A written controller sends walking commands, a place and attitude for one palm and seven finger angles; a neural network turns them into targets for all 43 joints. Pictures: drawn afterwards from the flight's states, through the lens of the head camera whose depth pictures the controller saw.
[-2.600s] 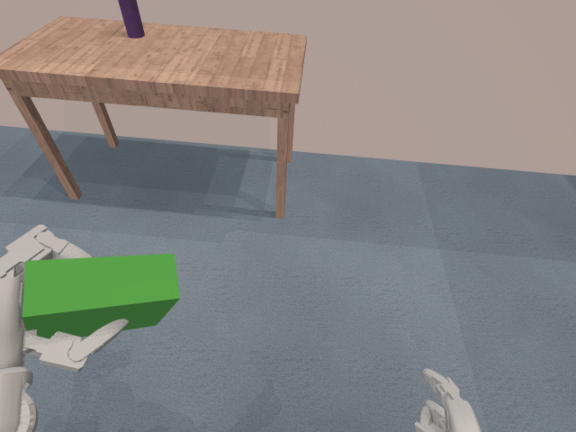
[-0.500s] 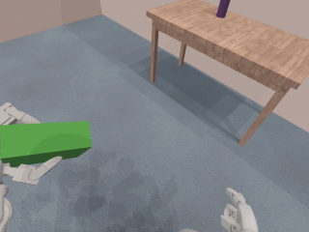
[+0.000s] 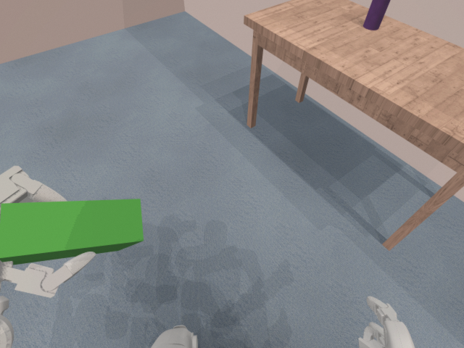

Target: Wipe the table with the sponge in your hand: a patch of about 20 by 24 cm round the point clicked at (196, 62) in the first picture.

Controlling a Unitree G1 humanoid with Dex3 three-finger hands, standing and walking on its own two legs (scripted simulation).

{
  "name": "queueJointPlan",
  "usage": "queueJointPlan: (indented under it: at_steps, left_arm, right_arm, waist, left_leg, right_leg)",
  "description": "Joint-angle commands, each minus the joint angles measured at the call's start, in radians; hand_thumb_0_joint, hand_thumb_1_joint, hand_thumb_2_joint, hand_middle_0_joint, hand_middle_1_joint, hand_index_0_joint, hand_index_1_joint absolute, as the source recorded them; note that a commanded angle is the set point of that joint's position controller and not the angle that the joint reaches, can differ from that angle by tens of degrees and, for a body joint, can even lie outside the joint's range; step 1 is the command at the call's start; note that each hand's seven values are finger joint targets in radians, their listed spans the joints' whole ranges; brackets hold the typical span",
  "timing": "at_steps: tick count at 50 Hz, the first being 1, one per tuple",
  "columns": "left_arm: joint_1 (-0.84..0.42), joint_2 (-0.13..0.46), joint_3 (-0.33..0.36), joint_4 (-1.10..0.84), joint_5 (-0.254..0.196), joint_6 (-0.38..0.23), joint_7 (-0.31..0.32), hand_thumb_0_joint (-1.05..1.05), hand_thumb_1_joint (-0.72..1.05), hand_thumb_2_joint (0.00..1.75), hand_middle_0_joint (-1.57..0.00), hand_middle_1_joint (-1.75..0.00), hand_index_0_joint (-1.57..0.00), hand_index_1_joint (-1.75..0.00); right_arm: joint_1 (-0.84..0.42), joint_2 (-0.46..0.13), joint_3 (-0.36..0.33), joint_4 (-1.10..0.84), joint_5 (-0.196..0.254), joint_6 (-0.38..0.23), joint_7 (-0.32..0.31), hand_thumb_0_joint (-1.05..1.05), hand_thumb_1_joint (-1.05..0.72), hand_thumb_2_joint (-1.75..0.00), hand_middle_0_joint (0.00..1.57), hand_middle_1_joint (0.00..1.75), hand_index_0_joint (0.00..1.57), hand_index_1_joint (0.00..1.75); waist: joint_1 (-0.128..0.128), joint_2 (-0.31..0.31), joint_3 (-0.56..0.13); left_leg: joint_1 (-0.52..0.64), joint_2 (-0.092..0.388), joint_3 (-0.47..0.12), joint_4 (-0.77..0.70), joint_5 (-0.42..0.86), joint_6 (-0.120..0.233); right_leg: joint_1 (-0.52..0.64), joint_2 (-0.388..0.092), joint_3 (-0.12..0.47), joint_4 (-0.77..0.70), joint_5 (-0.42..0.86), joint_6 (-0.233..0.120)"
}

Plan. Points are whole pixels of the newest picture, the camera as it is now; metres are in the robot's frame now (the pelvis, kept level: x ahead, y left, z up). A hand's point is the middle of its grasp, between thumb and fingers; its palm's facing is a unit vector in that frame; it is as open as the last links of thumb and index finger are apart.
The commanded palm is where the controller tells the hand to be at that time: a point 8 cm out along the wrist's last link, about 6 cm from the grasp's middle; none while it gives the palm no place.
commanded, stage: walk to a spot facing it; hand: left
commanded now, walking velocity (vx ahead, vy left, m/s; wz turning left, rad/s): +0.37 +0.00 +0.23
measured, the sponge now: (93, 230) +0.23 +0.19 +0.15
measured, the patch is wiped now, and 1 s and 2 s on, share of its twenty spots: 0.00 0.00 0.00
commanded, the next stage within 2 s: none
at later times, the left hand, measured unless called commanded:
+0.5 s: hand (93, 162) +0.33 +0.22 +0.17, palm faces +0.52 -0.72 -0.45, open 9.5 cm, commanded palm +0.27 +0.26 +0.18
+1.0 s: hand (105, 104) +0.43 +0.23 +0.18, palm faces +0.57 -0.67 -0.48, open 9.5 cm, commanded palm +0.37 +0.27 +0.18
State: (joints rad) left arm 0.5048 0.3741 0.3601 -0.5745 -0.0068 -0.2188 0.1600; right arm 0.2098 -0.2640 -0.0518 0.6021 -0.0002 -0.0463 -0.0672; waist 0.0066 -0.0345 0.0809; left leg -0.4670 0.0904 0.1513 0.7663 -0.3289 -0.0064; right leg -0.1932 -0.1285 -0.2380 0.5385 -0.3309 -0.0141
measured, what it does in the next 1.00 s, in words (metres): walks ahead: left foot, then right foot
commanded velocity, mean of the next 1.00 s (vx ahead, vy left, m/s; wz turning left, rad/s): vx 0.37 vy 0.00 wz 0.28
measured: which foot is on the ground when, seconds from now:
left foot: up 0.00-0.06, down 0.08-0.38, up 0.40-0.68, down 0.70-1.00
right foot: down 0.00-0.08, up 0.10-0.36, down 0.38-0.72, up 0.74-1.00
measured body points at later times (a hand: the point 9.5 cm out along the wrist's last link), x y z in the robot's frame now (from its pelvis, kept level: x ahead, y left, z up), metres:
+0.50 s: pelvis +0.14 -0.04 -0.01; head +0.17 -0.06 +0.44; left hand +0.29 +0.26 +0.19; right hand +0.32 -0.24 -0.13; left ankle +0.11 +0.09 -0.65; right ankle +0.17 -0.15 -0.74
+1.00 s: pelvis +0.29 -0.04 +0.00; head +0.32 -0.04 +0.45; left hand +0.40 +0.27 +0.21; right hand +0.49 -0.18 -0.10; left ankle +0.26 +0.10 -0.74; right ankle +0.36 -0.16 -0.72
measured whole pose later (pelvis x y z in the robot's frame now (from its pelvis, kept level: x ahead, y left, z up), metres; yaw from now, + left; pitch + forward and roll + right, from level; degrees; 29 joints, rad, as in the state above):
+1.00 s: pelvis +0.29 -0.04 +0.00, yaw +14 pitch +1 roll -1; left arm 0.52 0.38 0.38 -0.59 -0.02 -0.23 0.14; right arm 0.22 -0.11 0.03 0.59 0.01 -0.11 -0.05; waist 0.02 0.04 0.06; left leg -0.28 0.11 0.08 0.55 -0.27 -0.03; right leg -0.42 -0.10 -0.16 0.72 -0.35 0.06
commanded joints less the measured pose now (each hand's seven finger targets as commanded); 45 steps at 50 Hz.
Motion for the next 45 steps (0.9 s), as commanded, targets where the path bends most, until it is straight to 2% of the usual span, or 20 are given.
queueJointPlan:
  at_steps: [1,2,3,4,5,7,11,16,17,18,19,21,22,26,29,33,34,36,37,45]
  left_arm:
    - [-0.081,0.151,0.128,-0.204,-0.024,-0.058,0.056,0.0,0.1,1.3,-1.2,-1.6,-1.2,-1.6]
    - [-0.105,0.153,0.124,-0.203,-0.022,-0.064,0.056,0.0,0.1,1.3,-1.2,-1.6,-1.2,-1.6]
    - [-0.126,0.149,0.121,-0.209,-0.019,-0.076,0.056,0.0,0.1,1.3,-1.2,-1.6,-1.2,-1.6]
    - [-0.145,0.14,0.115,-0.219,-0.024,-0.086,0.054,0.0,0.1,1.3,-1.2,-1.6,-1.2,-1.6]
    - [-0.139,0.168,0.109,-0.123,-0.018,-0.087,0.039,0.0,0.1,1.3,-1.2,-1.6,-1.2,-1.6]
    - [-0.161,0.2,0.141,-0.18,-0.013,-0.079,0.02,0.0,0.1,1.3,-1.2,-1.6,-1.2,-1.6]
    - [-0.061,0.147,0.123,-0.294,-0.022,-0.087,0.015,0.0,0.1,1.3,-1.2,-1.6,-1.2,-1.6]
    - [-0.068,0.127,0.116,-0.144,-0.023,-0.057,0.014,0.0,0.1,1.3,-1.2,-1.6,-1.2,-1.6]
    - [-0.09,0.136,0.119,-0.108,-0.019,-0.046,0.014,0.0,0.1,1.3,-1.2,-1.6,-1.2,-1.6]
    - [-0.118,0.161,0.129,-0.084,-0.011,-0.036,0.015,0.0,0.1,1.3,-1.2,-1.6,-1.2,-1.6]
    - [-0.143,0.218,0.161,-0.072,-0.01,-0.025,0.021,0.0,0.1,1.3,-1.2,-1.6,-1.2,-1.6]
    - [-0.185,0.217,0.154,-0.059,-0.023,-0.033,0.014,0.0,0.1,1.3,-1.2,-1.6,-1.2,-1.6]
    - [-0.176,0.201,0.141,-0.069,-0.024,-0.043,0.007,0.0,0.1,1.3,-1.2,-1.6,-1.2,-1.6]
    - [-0.172,0.166,0.106,-0.141,-0.011,-0.058,0.011,0.0,0.1,1.3,-1.2,-1.6,-1.2,-1.6]
    - [-0.11,0.172,0.13,-0.214,-0.014,-0.058,0.036,0.0,0.1,1.3,-1.2,-1.6,-1.2,-1.6]
    - [-0.106,0.169,0.135,-0.273,-0.02,-0.054,0.059,0.0,0.1,1.3,-1.2,-1.6,-1.2,-1.6]
    - [-0.122,0.169,0.133,-0.288,-0.02,-0.067,0.06,0.0,0.1,1.3,-1.2,-1.6,-1.2,-1.6]
    - [-0.113,0.157,0.128,-0.272,-0.023,-0.088,0.06,0.0,0.1,1.3,-1.2,-1.6,-1.2,-1.6]
    - [-0.109,0.216,0.16,-0.178,-0.013,-0.082,0.042,0.0,0.1,1.3,-1.2,-1.6,-1.2,-1.6]
    - [-0.001,0.129,0.127,-0.254,-0.033,-0.075,0.011,0.0,0.1,1.3,-1.2,-1.6,-1.2,-1.6]
  right_arm:
    - [-0.054,-0.024,-0.009,-0.168,0.0,-0.051,-0.009,0.0,-0.9,-0.9,0.2,0.3,0.2,0.3]
    - [-0.036,-0.039,-0.017,-0.169,0.001,-0.052,-0.017,0.0,-0.9,-0.9,0.2,0.3,0.2,0.3]
    - [-0.029,-0.059,-0.026,-0.174,0.005,-0.054,-0.02,0.0,-0.9,-0.9,0.2,0.3,0.2,0.3]
    - [-0.044,-0.074,-0.027,-0.178,0.007,-0.056,-0.01,0.0,-0.9,-0.9,0.2,0.3,0.2,0.3]
    - [-0.051,-0.063,-0.012,-0.176,0.009,-0.064,0.001,0.0,-0.9,-0.9,0.2,0.3,0.2,0.3]
    - [-0.08,-0.051,-0.02,-0.151,0.017,-0.065,0.005,0.0,-0.9,-0.9,0.2,0.3,0.2,0.3]
    - [-0.08,-0.037,-0.008,-0.15,0.012,-0.1,0.014,0.0,-0.9,-0.9,0.2,0.3,0.2,0.3]
    - [-0.069,-0.032,0.005,-0.132,0.009,-0.101,-0.005,0.0,-0.9,-0.9,0.2,0.3,0.2,0.3]
    - [-0.063,-0.022,0.007,-0.125,0.009,-0.092,-0.011,0.0,-0.9,-0.9,0.2,0.3,0.2,0.3]
    - [-0.055,-0.005,0.008,-0.125,0.012,-0.081,-0.013,0.0,-0.9,-0.9,0.2,0.3,0.2,0.3]
    - [-0.092,0.009,0.019,-0.141,0.008,-0.078,-0.012,0.0,-0.9,-0.9,0.2,0.3,0.2,0.3]
    - [-0.116,-0.026,0.015,-0.12,0.002,-0.086,-0.003,0.0,-0.9,-0.9,0.2,0.3,0.2,0.3]
    - [-0.119,-0.026,0.02,-0.104,0.005,-0.077,-0.003,0.0,-0.9,-0.9,0.2,0.3,0.2,0.3]
    - [-0.128,-0.027,0.021,-0.113,0.004,-0.052,0.002,0.0,-0.9,-0.9,0.2,0.3,0.2,0.3]
    - [-0.116,-0.012,0.01,-0.154,-0.001,-0.053,0.008,0.0,-0.9,-0.9,0.2,0.3,0.2,0.3]
    - [-0.055,-0.022,-0.01,-0.175,-0.004,-0.053,-0.004,0.0,-0.9,-0.9,0.2,0.3,0.2,0.3]
    - [-0.033,-0.038,-0.022,-0.178,0.001,-0.055,-0.012,0.0,-0.9,-0.9,0.2,0.3,0.2,0.3]
    - [-0.042,-0.069,-0.026,-0.188,0.008,-0.062,0.005,0.0,-0.9,-0.9,0.2,0.3,0.2,0.3]
    - [-0.058,-0.064,-0.019,-0.166,0.008,-0.065,0.011,0.0,-0.9,-0.9,0.2,0.3,0.2,0.3]
    - [-0.066,-0.038,-0.008,-0.147,0.015,-0.112,0.02,0.0,-0.9,-0.9,0.2,0.3,0.2,0.3]
  waist:
    - [0.002,-0.044,-0.192]
    - [-0.018,0.023,-0.209]
    - [-0.034,0.187,-0.241]
    - [-0.024,0.4,-0.245]
    - [-0.019,0.344,-0.205]
    - [-0.021,0.291,-0.17]
    - [0.009,0.318,-0.173]
    - [0.009,0.221,-0.172]
    - [0.008,0.133,-0.173]
    - [0.015,-0.075,-0.175]
    - [0.038,-0.343,-0.148]
    - [0.023,-0.221,-0.116]
    - [0.02,-0.155,-0.089]
    - [0.005,-0.132,-0.109]
    - [0.037,-0.131,-0.146]
    - [-0.005,-0.046,-0.22]
    - [-0.028,0.078,-0.264]
    - [-0.022,0.421,-0.266]
    - [-0.022,0.329,-0.242]
    - [0.001,0.294,-0.19]
  left_leg:
    - [0.206,-0.06,0.089,-0.256,0.115,0.005]
    - [0.323,-0.051,0.066,-0.297,0.127,0.022]
    - [0.464,0.058,-0.127,-0.345,0.128,0.088]
    - [0.577,0.284,-0.514,-0.411,0.324,0.207]
    - [0.526,0.367,-0.691,-0.459,0.288,0.273]
    - [0.466,0.369,-0.619,-0.449,0.165,0.306]
    - [0.242,0.215,-0.267,-0.47,0.095,0.191]
    - [0.101,0.145,-0.139,-0.332,-0.104,0.11]
    - [0.049,0.11,-0.106,-0.216,-0.161,0.086]
    - [-0.079,0.027,-0.029,0.043,-0.225,0.05]
    - [-0.286,-0.075,-0.024,0.345,-0.287,0.014]
    - [-0.331,-0.012,-0.164,0.552,-0.167,0.001]
    - [-0.327,0.012,-0.17,0.565,-0.12,-0.009]
    - [-0.148,0.035,-0.091,0.262,-0.051,-0.013]
    - [-0.031,-0.008,0.022,-0.016,-0.027,0.001]
    - [0.233,-0.085,0.101,-0.257,0.114,0.003]
    - [0.385,-0.061,0.05,-0.298,0.144,0.026]
    - [0.584,0.322,-0.61,-0.416,0.493,0.238]
    - [0.528,0.372,-0.679,-0.439,0.373,0.281]
    - [0.228,0.188,-0.211,-0.467,0.189,0.166]
  right_leg:
    - [0.083,-0.164,0.133,-0.043,0.237,-0.079]
    - [0.02,-0.129,0.093,0.106,0.276,-0.046]
    - [-0.128,-0.066,0.056,0.325,0.207,0.002]
    - [-0.357,0.06,0.073,0.563,-0.205,0.043]
    - [-0.451,0.063,0.17,0.687,-0.315,0.032]
    - [-0.546,-0.012,0.253,0.738,-0.244,0.045]
    - [-0.298,-0.005,0.136,0.409,-0.096,0.055]
    - [0.029,0.081,0.006,0.046,0.026,0.074]
    - [0.093,0.059,0.049,-0.025,-0.017,0.06]
    - [0.152,-0.084,0.269,-0.154,-0.16,-0.003]
    - [0.209,-0.313,0.672,-0.291,-0.159,-0.125]
    - [0.175,-0.373,0.743,-0.33,-0.168,-0.181]
    - [0.151,-0.346,0.608,-0.304,-0.058,-0.168]
    - [0.097,-0.256,0.219,-0.234,0.264,-0.107]
    - [0.142,-0.235,0.155,-0.185,0.362,-0.113]
    - [0.097,-0.177,0.074,0.041,0.375,-0.063]
    - [0.013,-0.14,0.037,0.24,0.362,-0.027]
    - [-0.39,0.076,0.1,0.688,-0.322,0.043]
    - [-0.469,0.023,0.207,0.76,-0.293,0.035]
    - [-0.226,0.021,0.087,0.3,-0.034,0.068]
